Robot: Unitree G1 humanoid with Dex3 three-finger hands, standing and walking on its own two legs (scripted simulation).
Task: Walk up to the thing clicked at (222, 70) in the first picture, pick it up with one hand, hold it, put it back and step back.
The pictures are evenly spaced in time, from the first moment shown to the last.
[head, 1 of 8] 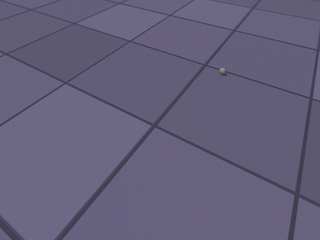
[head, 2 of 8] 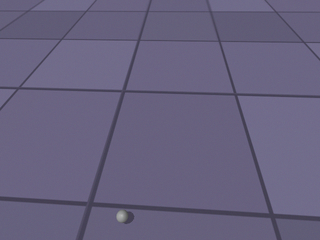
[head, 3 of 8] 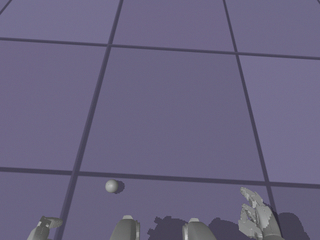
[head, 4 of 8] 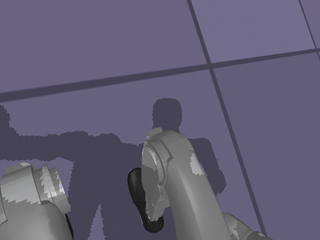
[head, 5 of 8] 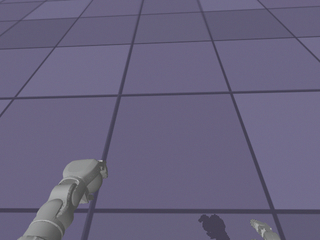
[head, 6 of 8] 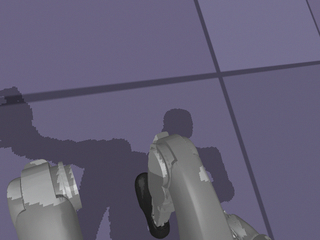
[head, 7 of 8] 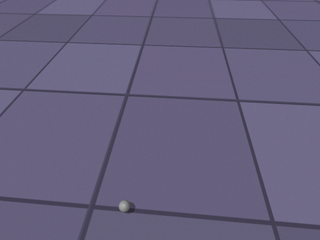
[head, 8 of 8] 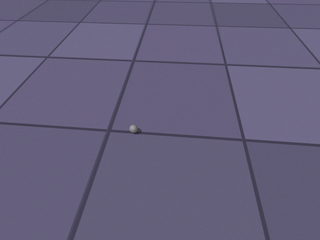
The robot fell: no
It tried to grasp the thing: yes
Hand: left
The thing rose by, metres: 0.70
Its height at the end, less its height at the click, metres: +0.00
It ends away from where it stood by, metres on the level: 0.08
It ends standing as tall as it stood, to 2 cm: yes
